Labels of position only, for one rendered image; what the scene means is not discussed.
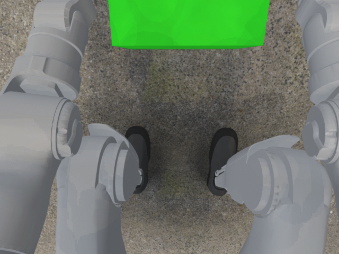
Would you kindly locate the left robot upper arm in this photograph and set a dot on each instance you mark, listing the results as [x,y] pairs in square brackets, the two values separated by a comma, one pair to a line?
[36,133]

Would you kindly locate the right robot forearm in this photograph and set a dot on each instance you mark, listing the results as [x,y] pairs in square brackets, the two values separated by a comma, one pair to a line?
[319,21]

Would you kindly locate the left robot forearm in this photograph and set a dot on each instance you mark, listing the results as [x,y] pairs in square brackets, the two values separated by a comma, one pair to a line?
[54,51]

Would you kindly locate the carton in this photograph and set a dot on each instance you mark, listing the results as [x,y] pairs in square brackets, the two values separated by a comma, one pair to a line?
[188,24]

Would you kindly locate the right robot upper arm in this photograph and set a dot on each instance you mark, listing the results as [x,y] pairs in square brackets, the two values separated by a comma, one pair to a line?
[320,137]

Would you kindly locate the robot left thigh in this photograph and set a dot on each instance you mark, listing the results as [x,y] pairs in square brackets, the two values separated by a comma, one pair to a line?
[99,176]

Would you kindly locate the right robot shin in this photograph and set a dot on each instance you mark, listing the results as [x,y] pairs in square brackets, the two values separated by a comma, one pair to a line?
[230,178]

